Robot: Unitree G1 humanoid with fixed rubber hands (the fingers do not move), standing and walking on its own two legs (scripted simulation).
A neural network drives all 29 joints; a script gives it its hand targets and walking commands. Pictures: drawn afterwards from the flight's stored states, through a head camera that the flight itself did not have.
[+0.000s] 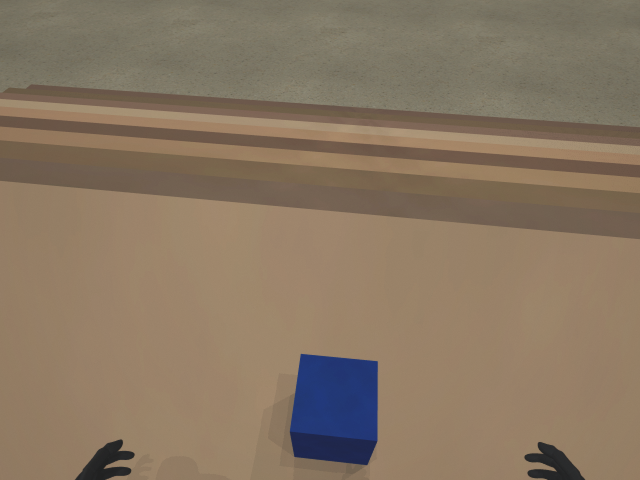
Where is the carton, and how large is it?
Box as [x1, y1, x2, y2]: [290, 354, 377, 464]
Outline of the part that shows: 301,354 290,427 294,456 367,464 376,442 377,361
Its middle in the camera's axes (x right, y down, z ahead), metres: +0.04 +0.47 +1.09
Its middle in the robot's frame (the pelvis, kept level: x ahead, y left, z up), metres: +0.41 -0.03 -0.65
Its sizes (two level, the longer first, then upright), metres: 0.210 0.200 0.250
